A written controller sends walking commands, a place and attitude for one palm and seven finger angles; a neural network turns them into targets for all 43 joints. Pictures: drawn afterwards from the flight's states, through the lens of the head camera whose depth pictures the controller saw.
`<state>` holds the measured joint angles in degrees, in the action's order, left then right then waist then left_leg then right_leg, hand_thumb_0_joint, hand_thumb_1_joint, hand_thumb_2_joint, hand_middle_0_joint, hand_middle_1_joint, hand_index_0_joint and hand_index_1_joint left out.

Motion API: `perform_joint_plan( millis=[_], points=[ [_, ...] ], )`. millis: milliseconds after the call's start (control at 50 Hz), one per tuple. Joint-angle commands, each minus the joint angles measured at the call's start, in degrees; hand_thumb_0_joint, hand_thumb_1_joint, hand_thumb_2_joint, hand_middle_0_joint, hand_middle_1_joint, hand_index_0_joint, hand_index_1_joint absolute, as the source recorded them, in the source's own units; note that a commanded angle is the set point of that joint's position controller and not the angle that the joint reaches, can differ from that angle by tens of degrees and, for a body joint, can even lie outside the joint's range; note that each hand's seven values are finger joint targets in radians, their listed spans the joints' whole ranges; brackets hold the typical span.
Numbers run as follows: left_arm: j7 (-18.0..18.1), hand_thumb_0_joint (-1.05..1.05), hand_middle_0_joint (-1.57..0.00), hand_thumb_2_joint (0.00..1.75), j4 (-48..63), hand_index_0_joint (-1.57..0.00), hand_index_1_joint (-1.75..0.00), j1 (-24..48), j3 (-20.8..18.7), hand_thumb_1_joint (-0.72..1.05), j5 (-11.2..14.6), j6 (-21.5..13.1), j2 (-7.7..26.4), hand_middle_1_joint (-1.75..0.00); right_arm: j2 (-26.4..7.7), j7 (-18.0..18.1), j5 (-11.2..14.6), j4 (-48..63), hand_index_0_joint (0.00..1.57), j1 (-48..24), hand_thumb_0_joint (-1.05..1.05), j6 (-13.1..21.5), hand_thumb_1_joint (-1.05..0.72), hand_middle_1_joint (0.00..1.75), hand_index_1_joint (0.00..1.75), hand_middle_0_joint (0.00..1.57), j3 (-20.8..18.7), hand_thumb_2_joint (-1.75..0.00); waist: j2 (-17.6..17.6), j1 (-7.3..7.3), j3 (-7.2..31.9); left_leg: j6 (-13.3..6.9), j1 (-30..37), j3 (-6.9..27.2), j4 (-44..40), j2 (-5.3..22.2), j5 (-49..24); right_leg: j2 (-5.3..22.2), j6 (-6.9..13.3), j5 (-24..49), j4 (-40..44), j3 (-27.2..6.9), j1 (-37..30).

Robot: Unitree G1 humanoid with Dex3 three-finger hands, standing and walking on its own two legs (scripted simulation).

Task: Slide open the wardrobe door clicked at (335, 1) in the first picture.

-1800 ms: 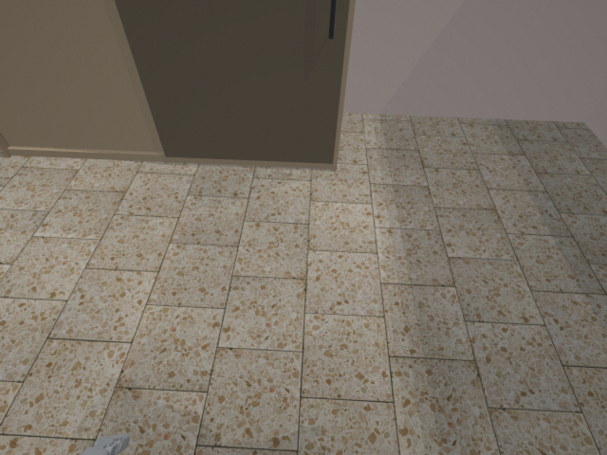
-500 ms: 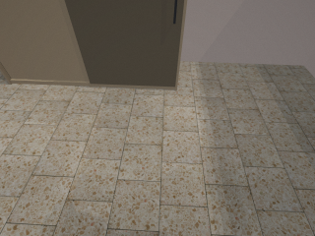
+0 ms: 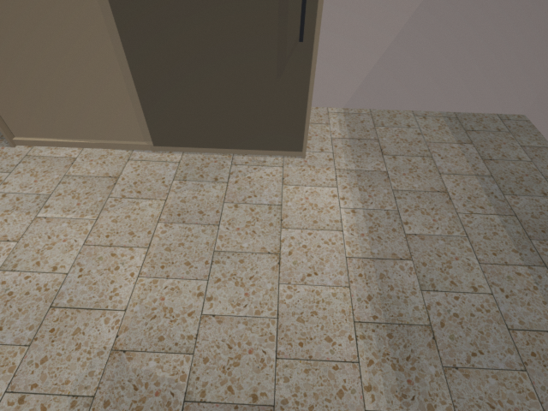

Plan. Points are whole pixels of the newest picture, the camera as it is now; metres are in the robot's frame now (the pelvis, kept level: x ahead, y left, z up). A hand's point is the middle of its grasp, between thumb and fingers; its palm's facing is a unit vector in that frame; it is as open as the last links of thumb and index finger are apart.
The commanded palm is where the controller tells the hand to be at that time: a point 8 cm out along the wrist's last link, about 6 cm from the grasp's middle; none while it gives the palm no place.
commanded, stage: walk to a spot facing it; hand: right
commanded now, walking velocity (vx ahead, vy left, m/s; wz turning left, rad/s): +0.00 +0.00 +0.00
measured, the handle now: out of the picture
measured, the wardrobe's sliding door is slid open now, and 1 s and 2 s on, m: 0.00 0.00 0.00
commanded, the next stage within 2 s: turn to face it in 1.76 s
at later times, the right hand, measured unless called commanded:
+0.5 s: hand out of the picture +0.08 -0.19 -0.19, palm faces -0.08 +0.99 -0.14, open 7.3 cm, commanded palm none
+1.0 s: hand (351, 321) +0.34 -0.14 -0.19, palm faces -0.07 +0.99 -0.15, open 7.2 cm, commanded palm none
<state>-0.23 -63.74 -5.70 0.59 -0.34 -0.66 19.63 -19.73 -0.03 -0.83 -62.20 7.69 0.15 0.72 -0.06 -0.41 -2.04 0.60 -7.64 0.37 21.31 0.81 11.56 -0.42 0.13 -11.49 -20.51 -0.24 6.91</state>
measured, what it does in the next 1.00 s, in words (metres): walks ahead: left foot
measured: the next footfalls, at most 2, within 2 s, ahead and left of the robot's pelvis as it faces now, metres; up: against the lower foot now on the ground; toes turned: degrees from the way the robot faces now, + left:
left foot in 0.70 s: +0.31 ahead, +0.16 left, +0.00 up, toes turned +14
right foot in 1.08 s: +0.46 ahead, -0.07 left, +0.00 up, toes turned -6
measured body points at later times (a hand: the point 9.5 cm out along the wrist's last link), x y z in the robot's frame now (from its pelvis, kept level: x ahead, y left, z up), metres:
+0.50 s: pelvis +0.09 -0.01 -0.01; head +0.10 -0.03 +0.44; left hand +0.00 +0.20 -0.16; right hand +0.08 -0.24 -0.18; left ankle +0.06 +0.11 -0.68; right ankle +0.00 -0.12 -0.75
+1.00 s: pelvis +0.29 +0.03 -0.01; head +0.30 +0.01 +0.43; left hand +0.33 +0.27 -0.15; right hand +0.34 -0.20 -0.18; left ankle +0.28 +0.15 -0.75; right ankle +0.38 -0.08 -0.72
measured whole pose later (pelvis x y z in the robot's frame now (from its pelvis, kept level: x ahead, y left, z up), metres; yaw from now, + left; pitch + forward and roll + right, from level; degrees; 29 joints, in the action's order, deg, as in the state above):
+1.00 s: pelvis +0.29 +0.03 -0.01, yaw +5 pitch -1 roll +3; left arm -1.0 -58.3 -12.9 -3.3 -1.3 -1.8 9.2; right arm -10.5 0.2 -1.9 -61.4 15.4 2.2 -2.6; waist -0.3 1.3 -0.6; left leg -0.8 -10.8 -9.0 27.9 0.5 15.8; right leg 8.6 -1.0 -15.9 -48.7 6.1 28.9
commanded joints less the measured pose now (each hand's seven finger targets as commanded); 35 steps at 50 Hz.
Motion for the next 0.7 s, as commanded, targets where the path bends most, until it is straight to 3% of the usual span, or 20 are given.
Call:
perform_joint_plan(
  millis=[0,20,60,120,180,260,300,320,340,360,380,400,420,480,520,560,600,640,660,680],
  points=[
    [0.87,0.0,-0.2,0.9,3.73,-0.2,-0.3,2.63,-2.54,0.9,0.03,-1.34,12.03,-0.3,-11.73,0.65,0.11,3.63,0.2,-2.4,0.0,1.43,-0.9,0.3,0.3,0.2,-2.57,-0.9,-0.53,0.21,3.17,-2.01,0.1,5.14,-3.62,6.14,-7.05,7.29,1.42,7.97,3.64,-5.84,0.02],
    [0.87,0.0,-0.2,0.9,3.67,-0.2,-0.3,2.58,-2.47,0.9,-0.01,-1.42,12.05,-0.3,-11.66,0.64,0.11,3.55,0.2,-2.23,0.0,1.42,-0.9,0.3,0.3,0.2,-2.57,-0.9,-0.14,0.12,3.57,-2.05,0.38,5.16,-3.51,6.27,-7.47,7.33,1.5,8.4,3.69,-5.82,-0.13],
    [0.58,0.0,-0.2,0.9,1.99,-0.2,-0.3,-1.4,-0.7,0.9,-0.44,-0.42,4.42,-0.3,-4.31,0.87,0.16,1.65,0.2,2.31,0.0,0.32,-0.9,0.3,0.3,0.2,-1.02,-0.9,-0.7,0.11,5.11,-1.1,0.37,4.93,-3.19,5.76,0.99,6.77,0.39,1.54,2.18,-4.11,-0.8],
    [0.24,0.0,-0.2,0.9,2.01,-0.2,-0.3,-3.42,-1.18,0.9,-1.0,0.34,4.34,-0.3,-4.89,0.11,-0.38,1.67,0.2,4.94,0.0,-0.46,-0.9,0.3,0.3,0.2,-1.62,-0.9,-2.5,-0.17,-2.33,-2.56,-5.23,8.42,-4.61,5.05,18.59,5.28,0.61,-16.08,0.7,-2.99,5.81],
    [0.19,0.0,-0.2,0.9,2.84,-0.2,-0.3,-5.25,-1.6,0.9,-1.06,0.0,3.91,-0.3,-4.99,-0.44,-0.54,2.4,0.2,7.94,0.0,-0.32,-0.9,0.3,0.3,0.2,-2.6,-0.9,-3.82,-0.65,-5.48,-4.59,-6.19,11.26,-4.19,5.13,23.75,4.7,1.23,-20.25,-3.27,-2.32,10.85],
    [0.42,0.0,-0.2,0.9,3.96,-0.2,-0.3,-8.14,-1.85,0.9,-0.72,-1.55,0.8,-0.3,-4.78,-0.05,-0.19,2.17,0.2,12.64,0.0,0.98,-0.9,0.3,0.3,0.2,-4.01,-0.9,-7.76,-0.1,-3.52,-9.03,-2.57,17.8,-4.87,10.47,16.8,3.19,0.53,-12.59,-12.86,3.54,12.59],
    [0.56,0.0,-0.2,0.9,3.17,-0.2,-0.3,-11.59,-2.08,0.9,-0.46,-2.26,-0.43,-0.3,-3.85,0.12,-0.23,2.53,0.2,11.75,0.0,1.29,-0.9,0.3,0.3,0.2,-4.35,-0.9,-5.11,1.54,-4.09,-9.11,-6.37,15.12,-0.88,9.54,11.51,4.1,0.73,-12.19,-9.51,4.02,7.69],
    [0.74,0.0,-0.2,0.9,1.81,-0.2,-0.3,-15.82,-2.15,0.9,-0.41,-2.78,-0.39,-0.3,-2.03,-0.03,-0.18,3.13,0.2,10.07,0.0,1.28,-0.9,0.3,0.3,0.2,-4.25,-0.9,-0.41,3.51,-4.42,-7.26,-11.89,10.49,6.46,5.36,8.21,5.73,1.94,-9.58,-3.82,0.25,0.6],
    [1.14,0.0,-0.2,0.9,-0.95,-0.2,-0.3,-23.85,-3.25,0.9,-0.98,-3.48,2.87,-0.3,1.53,-0.37,-0.02,4.47,0.2,7.73,0.0,1.39,-0.9,0.3,0.3,0.2,-3.75,-0.9,12.88,6.43,-3.25,-4.09,-22.18,0.84,24.96,-1.88,5.27,14.35,6.01,-1.57,2.63,-13.01,-10.21],
    [1.98,0.0,-0.2,0.9,-3.38,-0.2,-0.3,-30.69,-3.69,0.9,-1.31,-3.67,3.84,-0.3,3.43,-0.06,-0.22,7.14,0.2,2.34,0.0,2.26,-0.9,0.3,0.3,0.2,-3.09,-0.9,18.28,8.37,-6.59,-2.49,-34.95,-3.0,36.51,-3.13,18.94,22.45,9.44,13.69,6.75,-22.59,-16.53],
    [2.41,0.0,-0.2,0.9,-3.83,-0.2,-0.3,-31.95,-2.85,0.9,-0.97,-3.6,1.17,-0.3,1.73,0.1,-0.37,7.94,0.2,-0.27,0.0,2.64,-0.9,0.3,0.3,0.2,-3.45,-0.9,9.59,7.98,-8.41,-2.73,-38.9,0.53,41.39,0.84,18.77,25.44,12.95,23.35,4.46,-22.8,-17.33],
    [2.57,0.0,-0.2,0.9,-2.86,-0.2,-0.3,-29.71,-2.83,0.9,-1.04,-3.71,0.25,-0.3,3.4,-0.27,-0.29,7.59,0.2,-0.28,0.0,2.63,-0.9,0.3,0.3,0.2,-3.63,-0.9,5.45,6.53,-9.42,-2.58,-39.45,0.91,43.62,3.04,17.65,25.09,13.71,24.11,4.27,-19.02,-15.85],
    [2.61,0.0,-0.2,0.9,-2.16,-0.2,-0.3,-27.84,-2.82,0.9,-1.11,-4.04,-0.47,-0.3,4.52,-0.75,-0.41,7.29,0.2,0.08,0.0,2.32,-0.9,0.3,0.3,0.2,-3.62,-0.9,4.25,5.37,-9.28,-2.28,-38.06,0.24,43.84,4.07,15.62,23.03,12.46,21.59,5.38,-15.19,-13.6],
    [2.79,0.0,-0.2,0.9,-2.05,-0.2,-0.3,-25.3,-2.81,0.9,-0.98,-4.76,-2.33,-0.3,6.75,-2.0,-0.43,7.94,0.2,-0.88,0.0,1.27,-0.9,0.3,0.3,0.2,-3.69,-0.9,6.21,3.01,-10.68,-1.71,-34.12,-2.83,37.85,5.3,8.94,18.36,9.74,13.67,9.68,-7.0,-7.27],
    [2.81,0.0,-0.2,0.9,-2.35,-0.2,-0.3,-24.86,-2.67,0.9,-0.99,-4.97,-3.0,-0.3,8.27,-2.41,-0.26,8.82,0.2,-2.43,0.0,1.05,-0.9,0.3,0.3,0.2,-3.37,-0.9,7.0,2.26,-10.75,-1.65,-28.36,-6.29,27.99,4.44,4.04,15.18,8.27,15.08,11.09,-1.14,-4.12],
    [2.77,0.0,-0.2,0.9,-3.19,-0.2,-0.3,-25.38,-2.85,0.9,-1.04,-4.77,-2.75,-0.3,8.69,-2.38,-0.1,8.65,0.2,-2.51,0.0,1.2,-0.9,0.3,0.3,0.2,-3.43,-0.9,8.72,2.03,-9.04,-2.55,-20.18,-8.84,20.51,2.23,1.68,14.44,7.7,20.87,9.77,1.78,-2.96],
    [2.76,0.0,-0.2,0.9,-3.82,-0.2,-0.3,-24.51,-3.3,0.9,-0.73,-4.61,-1.77,-0.3,7.75,-2.02,-0.2,7.37,0.2,1.5,0.0,1.3,-0.9,0.3,0.3,0.2,-3.92,-0.9,7.41,-0.63,-6.3,-4.24,-12.34,-9.22,18.85,0.22,0.19,15.42,7.5,33.16,4.38,3.24,-2.63],
    [2.6,0.0,-0.2,0.9,-3.77,-0.2,-0.3,-23.38,-3.7,0.9,-0.43,-4.35,-0.91,-0.3,5.54,-1.5,-0.7,4.14,0.2,12.31,0.0,1.93,-0.9,0.3,0.3,0.2,-4.83,-0.9,5.77,-5.49,0.01,-5.36,1.15,-10.54,13.36,-1.93,-1.73,13.24,5.31,39.23,-10.47,6.11,-2.15],
    [2.07,0.0,-0.2,0.9,-3.46,-0.2,-0.3,-23.75,-3.65,0.9,-0.19,-4.29,-2.18,-0.3,2.06,-0.98,-1.16,1.86,0.2,20.02,0.0,2.87,-0.9,0.3,0.3,0.2,-5.79,-0.9,2.07,-8.58,5.06,-6.85,14.19,-6.45,10.55,1.14,-2.61,11.15,3.36,31.19,-23.79,6.23,5.85],
    [1.37,0.0,-0.2,0.9,-2.13,-0.2,-0.3,-25.64,-3.04,0.9,0.64,-4.42,-6.26,-0.3,-4.04,0.11,-1.21,0.68,0.2,26.07,0.0,3.4,-0.9,0.3,0.3,0.2,-7.09,-0.9,-9.88,-9.8,11.4,-11.86,23.85,14.64,4.71,17.53,2.17,4.74,1.6,-1.87,-43.66,7.76,18.83]
  ],
)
